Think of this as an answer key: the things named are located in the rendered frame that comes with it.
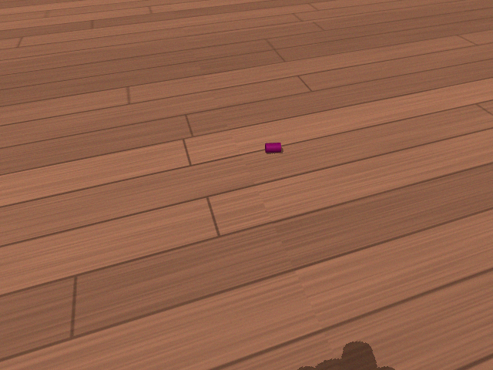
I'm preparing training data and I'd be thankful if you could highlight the can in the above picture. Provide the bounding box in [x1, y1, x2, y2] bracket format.
[265, 143, 281, 153]

